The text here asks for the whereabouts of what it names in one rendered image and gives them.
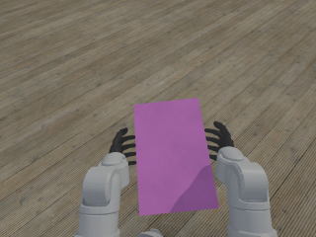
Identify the carton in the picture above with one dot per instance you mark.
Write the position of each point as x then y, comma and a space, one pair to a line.
173, 166

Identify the right robot hand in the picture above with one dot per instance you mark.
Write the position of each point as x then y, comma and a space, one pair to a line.
224, 141

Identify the robot left shin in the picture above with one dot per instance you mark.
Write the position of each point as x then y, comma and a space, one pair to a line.
155, 230

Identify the left robot hand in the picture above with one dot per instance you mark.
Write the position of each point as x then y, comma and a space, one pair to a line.
118, 147

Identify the robot left forearm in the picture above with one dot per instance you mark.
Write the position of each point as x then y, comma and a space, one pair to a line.
100, 197

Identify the robot right forearm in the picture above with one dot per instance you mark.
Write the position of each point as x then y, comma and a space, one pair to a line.
248, 198

